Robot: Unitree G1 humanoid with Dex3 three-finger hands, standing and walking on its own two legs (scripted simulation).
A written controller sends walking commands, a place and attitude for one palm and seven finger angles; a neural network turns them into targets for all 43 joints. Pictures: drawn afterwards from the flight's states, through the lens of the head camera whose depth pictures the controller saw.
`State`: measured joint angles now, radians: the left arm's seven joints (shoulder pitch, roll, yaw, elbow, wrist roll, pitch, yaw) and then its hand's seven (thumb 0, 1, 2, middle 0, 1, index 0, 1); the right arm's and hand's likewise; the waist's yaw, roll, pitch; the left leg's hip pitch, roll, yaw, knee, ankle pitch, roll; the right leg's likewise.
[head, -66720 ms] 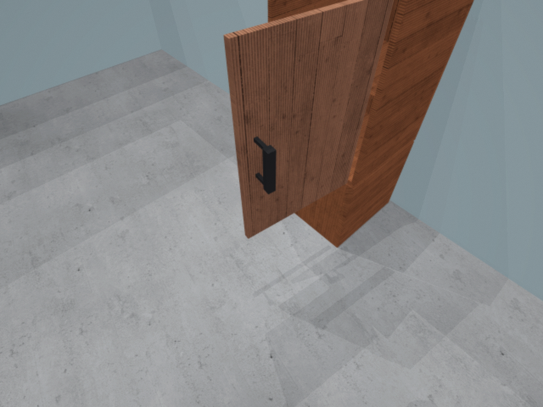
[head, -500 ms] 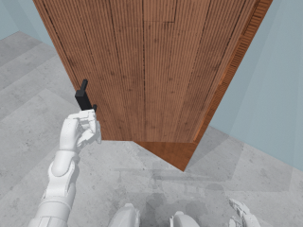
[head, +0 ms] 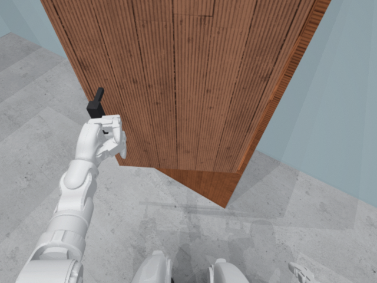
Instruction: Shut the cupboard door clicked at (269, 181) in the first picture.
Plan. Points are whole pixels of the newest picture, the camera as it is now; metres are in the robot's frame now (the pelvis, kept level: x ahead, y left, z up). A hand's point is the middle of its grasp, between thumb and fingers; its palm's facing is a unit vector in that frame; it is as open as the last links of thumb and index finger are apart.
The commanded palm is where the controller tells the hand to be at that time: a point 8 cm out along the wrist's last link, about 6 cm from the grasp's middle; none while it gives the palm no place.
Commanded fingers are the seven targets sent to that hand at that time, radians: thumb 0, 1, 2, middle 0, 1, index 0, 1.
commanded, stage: push the door shut along its arc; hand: left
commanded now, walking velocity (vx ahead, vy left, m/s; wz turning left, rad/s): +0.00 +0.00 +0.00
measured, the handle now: (104, 117) +0.47 +0.21 +0.05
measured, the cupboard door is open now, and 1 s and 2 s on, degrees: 28 14 0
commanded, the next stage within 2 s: pull the fist back off the door in 1.42 s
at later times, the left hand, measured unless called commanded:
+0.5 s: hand (141, 117) +0.46 +0.12 +0.06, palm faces -0.25 -0.97 -0.04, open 3.1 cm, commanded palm +0.46 +0.17 +0.05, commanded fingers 0.00 0.90 0.90 -1.30 -1.50 -1.30 -1.50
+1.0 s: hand (150, 102) +0.51 +0.10 +0.06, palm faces -0.34 -0.94 -0.04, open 3.2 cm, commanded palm +0.52 +0.13 +0.05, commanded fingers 0.00 0.90 0.90 -1.30 -1.50 -1.30 -1.50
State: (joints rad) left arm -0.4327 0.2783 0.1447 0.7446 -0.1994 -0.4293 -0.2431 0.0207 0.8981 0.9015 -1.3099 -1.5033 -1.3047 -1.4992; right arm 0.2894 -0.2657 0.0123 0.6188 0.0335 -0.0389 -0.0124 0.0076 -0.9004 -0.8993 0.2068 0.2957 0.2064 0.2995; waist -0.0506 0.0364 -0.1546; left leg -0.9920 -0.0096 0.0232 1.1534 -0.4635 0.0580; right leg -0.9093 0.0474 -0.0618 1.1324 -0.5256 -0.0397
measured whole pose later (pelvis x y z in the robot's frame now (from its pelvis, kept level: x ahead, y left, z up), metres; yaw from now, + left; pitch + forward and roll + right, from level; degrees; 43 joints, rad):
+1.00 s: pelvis -0.01 +0.00 -0.03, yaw -1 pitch +25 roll -4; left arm -1.03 0.47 0.18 1.21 -0.13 -0.35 -0.41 0.02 0.93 0.95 -1.30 -1.50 -1.30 -1.50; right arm 0.36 -0.28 0.03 0.67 0.02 -0.03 0.01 0.00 -0.90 -0.90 0.21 0.30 0.21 0.30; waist -0.18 0.06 -0.15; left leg -1.23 0.01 0.00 1.27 -0.48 0.06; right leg -1.13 0.07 -0.09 1.23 -0.53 -0.05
